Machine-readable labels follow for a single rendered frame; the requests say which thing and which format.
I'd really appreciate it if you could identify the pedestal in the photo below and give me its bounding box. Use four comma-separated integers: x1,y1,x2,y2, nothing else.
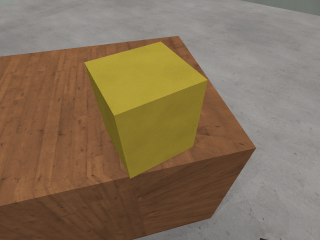
0,36,256,240

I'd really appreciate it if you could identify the carton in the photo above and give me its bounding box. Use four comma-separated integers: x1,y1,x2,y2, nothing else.
84,41,208,179

